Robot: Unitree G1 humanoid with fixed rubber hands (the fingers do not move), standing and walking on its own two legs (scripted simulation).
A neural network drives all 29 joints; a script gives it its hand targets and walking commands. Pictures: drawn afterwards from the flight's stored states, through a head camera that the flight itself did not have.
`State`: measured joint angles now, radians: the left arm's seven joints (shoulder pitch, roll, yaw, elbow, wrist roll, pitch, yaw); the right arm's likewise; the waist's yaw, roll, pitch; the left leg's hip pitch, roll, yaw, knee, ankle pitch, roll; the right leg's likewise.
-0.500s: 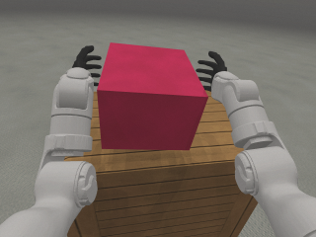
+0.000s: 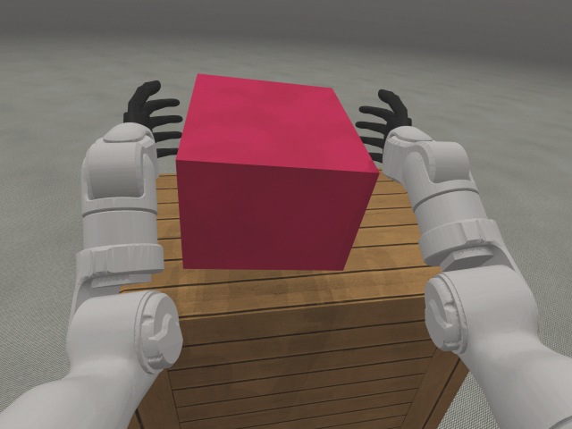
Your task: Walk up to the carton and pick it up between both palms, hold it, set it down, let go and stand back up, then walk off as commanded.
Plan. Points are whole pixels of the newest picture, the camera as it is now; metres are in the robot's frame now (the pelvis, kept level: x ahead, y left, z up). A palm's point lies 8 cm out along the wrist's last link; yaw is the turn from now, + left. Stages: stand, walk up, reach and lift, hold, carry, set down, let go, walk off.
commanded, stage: hold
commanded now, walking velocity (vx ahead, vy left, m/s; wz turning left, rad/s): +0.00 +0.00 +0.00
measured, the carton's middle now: (266, 167) +0.44 +0.01 +0.23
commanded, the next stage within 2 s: none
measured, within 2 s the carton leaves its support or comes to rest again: neither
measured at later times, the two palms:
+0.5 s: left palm (144, 143) +0.36 +0.17 +0.30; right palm (390, 149) +0.36 -0.16 +0.30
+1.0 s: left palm (141, 140) +0.35 +0.17 +0.31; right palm (391, 147) +0.36 -0.15 +0.30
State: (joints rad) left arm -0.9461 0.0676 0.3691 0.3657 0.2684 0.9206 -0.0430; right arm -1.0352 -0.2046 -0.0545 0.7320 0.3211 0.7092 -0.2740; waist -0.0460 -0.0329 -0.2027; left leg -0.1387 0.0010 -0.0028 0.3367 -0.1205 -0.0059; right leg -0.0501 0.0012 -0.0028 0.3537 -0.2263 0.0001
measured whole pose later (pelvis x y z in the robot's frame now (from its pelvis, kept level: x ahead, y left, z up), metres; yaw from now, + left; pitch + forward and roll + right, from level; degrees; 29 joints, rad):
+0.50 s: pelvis +0.00 +0.00 +0.00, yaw +0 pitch -4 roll +0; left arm -0.95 0.08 0.34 0.38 0.27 0.89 -0.03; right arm -1.04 -0.20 -0.05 0.73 0.32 0.72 -0.27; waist -0.05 -0.03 -0.18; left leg -0.15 0.00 0.00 0.34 -0.12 -0.01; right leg -0.06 0.00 0.00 0.35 -0.22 0.00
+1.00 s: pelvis +0.00 +0.00 +0.00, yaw +0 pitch -4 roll +0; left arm -0.95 0.09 0.33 0.38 0.27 0.90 -0.03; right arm -1.04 -0.20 -0.05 0.73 0.32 0.72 -0.28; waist -0.05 -0.03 -0.19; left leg -0.15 0.00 0.00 0.34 -0.12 -0.01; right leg -0.06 0.00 0.00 0.35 -0.22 0.00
